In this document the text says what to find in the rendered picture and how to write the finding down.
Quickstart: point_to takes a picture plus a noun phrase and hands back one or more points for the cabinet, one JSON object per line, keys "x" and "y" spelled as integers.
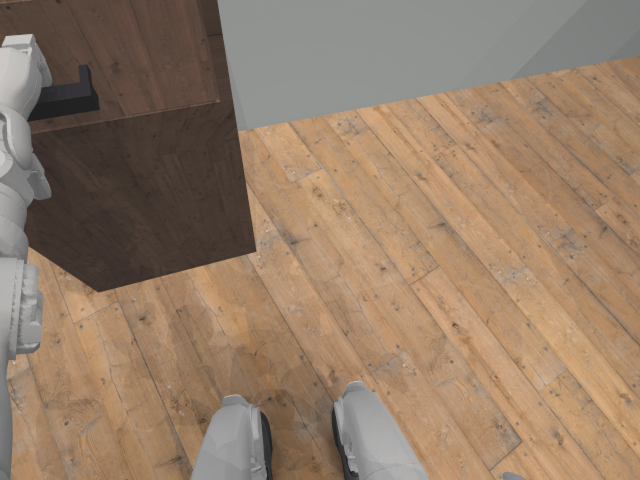
{"x": 145, "y": 195}

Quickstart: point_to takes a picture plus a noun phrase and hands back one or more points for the left robot upper arm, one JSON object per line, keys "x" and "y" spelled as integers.
{"x": 21, "y": 307}

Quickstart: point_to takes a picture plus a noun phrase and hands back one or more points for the handle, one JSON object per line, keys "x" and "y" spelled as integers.
{"x": 67, "y": 99}

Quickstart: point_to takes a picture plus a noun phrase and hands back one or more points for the robot left forearm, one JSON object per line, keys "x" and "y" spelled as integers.
{"x": 16, "y": 194}

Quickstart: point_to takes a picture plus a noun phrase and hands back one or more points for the robot right foot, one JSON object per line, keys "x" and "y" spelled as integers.
{"x": 348, "y": 475}

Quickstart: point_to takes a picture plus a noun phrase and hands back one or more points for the drawer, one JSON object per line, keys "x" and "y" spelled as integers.
{"x": 144, "y": 55}

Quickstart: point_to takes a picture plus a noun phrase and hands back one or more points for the left robot hand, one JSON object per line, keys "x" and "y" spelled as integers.
{"x": 23, "y": 73}

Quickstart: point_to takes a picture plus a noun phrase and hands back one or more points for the right robot thigh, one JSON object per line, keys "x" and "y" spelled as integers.
{"x": 381, "y": 450}

